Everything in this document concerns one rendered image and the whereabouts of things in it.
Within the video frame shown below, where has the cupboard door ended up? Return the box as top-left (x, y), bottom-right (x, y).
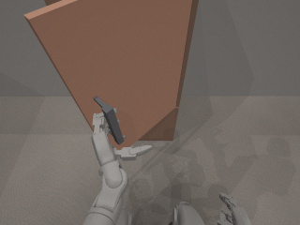
top-left (23, 0), bottom-right (193, 150)

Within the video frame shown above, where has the robot left hand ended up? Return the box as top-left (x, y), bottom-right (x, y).
top-left (91, 108), bottom-right (153, 167)

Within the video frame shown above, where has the handle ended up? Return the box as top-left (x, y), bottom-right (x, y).
top-left (93, 96), bottom-right (124, 145)

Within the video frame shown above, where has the robot right hand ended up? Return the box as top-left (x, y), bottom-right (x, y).
top-left (217, 192), bottom-right (252, 225)

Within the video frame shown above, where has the robot right shin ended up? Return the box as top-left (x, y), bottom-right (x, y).
top-left (179, 202), bottom-right (188, 206)

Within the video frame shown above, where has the robot left forearm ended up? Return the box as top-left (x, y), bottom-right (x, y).
top-left (82, 160), bottom-right (129, 225)

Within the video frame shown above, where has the robot left thigh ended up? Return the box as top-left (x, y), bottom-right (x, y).
top-left (116, 209), bottom-right (132, 225)

